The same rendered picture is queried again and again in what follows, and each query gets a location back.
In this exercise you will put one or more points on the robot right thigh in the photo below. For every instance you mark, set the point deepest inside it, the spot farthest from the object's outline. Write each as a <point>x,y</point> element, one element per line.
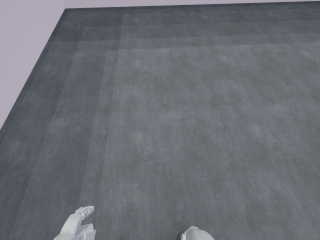
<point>196,234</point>

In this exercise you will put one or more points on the robot left hand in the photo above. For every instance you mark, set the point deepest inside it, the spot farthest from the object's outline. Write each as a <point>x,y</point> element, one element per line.
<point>74,221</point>

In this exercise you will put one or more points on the right robot shin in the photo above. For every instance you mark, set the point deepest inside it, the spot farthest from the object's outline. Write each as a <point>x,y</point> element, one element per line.
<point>192,227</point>

